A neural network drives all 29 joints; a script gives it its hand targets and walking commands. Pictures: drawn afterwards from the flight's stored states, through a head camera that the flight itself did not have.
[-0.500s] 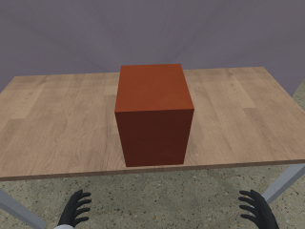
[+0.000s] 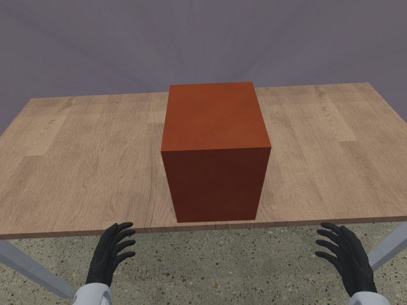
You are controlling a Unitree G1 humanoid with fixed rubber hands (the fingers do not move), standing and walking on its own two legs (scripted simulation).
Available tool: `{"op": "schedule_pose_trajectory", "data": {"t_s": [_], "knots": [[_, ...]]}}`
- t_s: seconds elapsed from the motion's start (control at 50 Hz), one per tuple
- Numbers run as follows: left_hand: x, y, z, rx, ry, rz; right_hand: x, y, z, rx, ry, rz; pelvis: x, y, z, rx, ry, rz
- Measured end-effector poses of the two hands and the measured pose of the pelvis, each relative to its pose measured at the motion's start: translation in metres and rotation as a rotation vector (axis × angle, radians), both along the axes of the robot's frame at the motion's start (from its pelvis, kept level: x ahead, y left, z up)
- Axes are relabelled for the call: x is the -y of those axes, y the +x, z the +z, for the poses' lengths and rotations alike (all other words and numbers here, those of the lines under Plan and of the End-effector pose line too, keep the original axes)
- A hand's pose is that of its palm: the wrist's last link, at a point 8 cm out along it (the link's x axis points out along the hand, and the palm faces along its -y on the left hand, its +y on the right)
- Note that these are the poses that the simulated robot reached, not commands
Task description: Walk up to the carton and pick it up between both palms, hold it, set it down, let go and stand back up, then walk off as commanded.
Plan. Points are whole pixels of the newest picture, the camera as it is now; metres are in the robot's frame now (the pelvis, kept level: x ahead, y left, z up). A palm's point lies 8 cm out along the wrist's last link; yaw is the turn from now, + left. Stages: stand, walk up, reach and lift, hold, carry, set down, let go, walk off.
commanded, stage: reach and lift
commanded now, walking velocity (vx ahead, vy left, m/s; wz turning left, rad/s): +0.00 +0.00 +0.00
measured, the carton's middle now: (213, 154) +0.44 +0.03 +0.04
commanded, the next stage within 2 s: none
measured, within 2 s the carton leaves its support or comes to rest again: neither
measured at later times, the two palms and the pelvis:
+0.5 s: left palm (107, 229) +0.22 +0.21 +0.08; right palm (341, 228) +0.24 -0.19 +0.08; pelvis +0.00 -0.01 +0.00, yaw +0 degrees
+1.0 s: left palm (113, 182) +0.29 +0.21 +0.12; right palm (342, 177) +0.31 -0.20 +0.12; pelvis +0.00 -0.02 +0.00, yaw +1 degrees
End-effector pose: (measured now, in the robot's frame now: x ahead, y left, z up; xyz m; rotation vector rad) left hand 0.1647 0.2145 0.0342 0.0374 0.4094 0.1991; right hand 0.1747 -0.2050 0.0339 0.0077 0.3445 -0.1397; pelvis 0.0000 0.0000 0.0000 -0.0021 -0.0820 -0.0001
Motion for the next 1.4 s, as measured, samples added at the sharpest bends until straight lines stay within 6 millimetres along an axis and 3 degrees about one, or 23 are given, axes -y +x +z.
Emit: {"op": "schedule_pose_trajectory", "data": {"t_s": [0.3, 0.6, 0.88, 1.2, 1.4], "knots": [[0.010, 0.017, 0.020, 0.088, -0.046, -0.017, -0.012, 0.026, 0.026, 0.073, 0.028, 0.024, 0.013, 0.001, 0.001, -0.001, 0.004, 0.009], [0.001, 0.072, 0.061, 0.114, -0.001, -0.030, -0.013, 0.084, 0.048, 0.136, 0.062, 0.029, 0.012, 0.003, 0.000, -0.002, 0.004, 0.003], [0.004, 0.105, 0.073, 0.122, -0.041, -0.049, -0.009, 0.121, 0.077, 0.183, 0.031, 0.051, 0.018, 0.004, 0.000, -0.017, 0.001, 0.008], [0.006, 0.162, 0.112, 0.142, -0.033, -0.052, -0.014, 0.164, 0.106, 0.176, 0.032, 0.067, 0.018, -0.009, -0.001, -0.040, 0.003, 0.006], [0.006, 0.199, 0.120, 0.116, -0.044, -0.053, -0.019, 0.202, 0.119, 0.142, 0.029, 0.082, 0.017, -0.014, -0.002, -0.095, 0.002, 0.014]]}}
